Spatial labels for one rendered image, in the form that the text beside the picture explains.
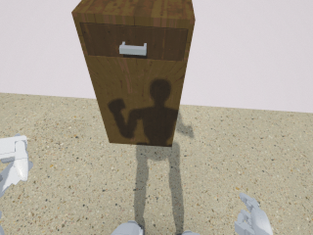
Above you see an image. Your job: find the handle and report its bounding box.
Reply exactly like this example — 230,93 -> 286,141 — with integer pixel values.
118,41 -> 147,56

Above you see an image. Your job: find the drawer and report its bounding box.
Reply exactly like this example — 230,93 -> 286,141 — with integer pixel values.
81,23 -> 187,62

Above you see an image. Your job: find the robot left thigh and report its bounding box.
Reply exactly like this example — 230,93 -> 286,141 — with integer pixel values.
111,222 -> 143,235

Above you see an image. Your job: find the cabinet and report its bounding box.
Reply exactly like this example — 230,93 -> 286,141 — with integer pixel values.
71,0 -> 196,148

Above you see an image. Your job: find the left robot shin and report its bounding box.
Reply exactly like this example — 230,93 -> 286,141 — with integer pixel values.
127,220 -> 140,227

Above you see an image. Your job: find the robot right hand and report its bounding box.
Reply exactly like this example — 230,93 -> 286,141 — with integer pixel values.
234,192 -> 273,235

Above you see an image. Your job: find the robot left hand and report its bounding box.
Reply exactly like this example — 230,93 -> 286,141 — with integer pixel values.
0,133 -> 33,198

